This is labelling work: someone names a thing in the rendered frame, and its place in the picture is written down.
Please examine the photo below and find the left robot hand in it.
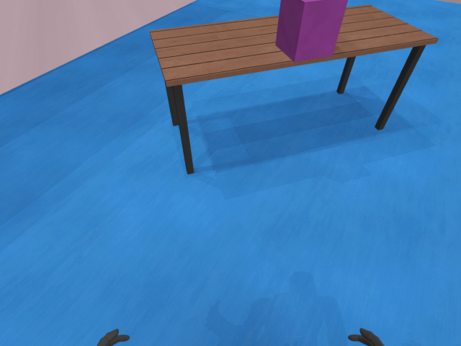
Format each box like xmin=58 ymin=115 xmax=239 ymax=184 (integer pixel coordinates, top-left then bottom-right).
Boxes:
xmin=97 ymin=329 xmax=130 ymax=346

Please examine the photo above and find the table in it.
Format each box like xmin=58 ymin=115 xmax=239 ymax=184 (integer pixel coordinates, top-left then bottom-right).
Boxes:
xmin=149 ymin=4 xmax=439 ymax=174

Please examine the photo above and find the carton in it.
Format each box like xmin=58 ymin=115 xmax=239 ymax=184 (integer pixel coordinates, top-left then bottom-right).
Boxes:
xmin=275 ymin=0 xmax=348 ymax=62

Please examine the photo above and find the right robot hand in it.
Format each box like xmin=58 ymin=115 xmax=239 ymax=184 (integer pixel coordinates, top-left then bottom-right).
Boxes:
xmin=348 ymin=328 xmax=384 ymax=346

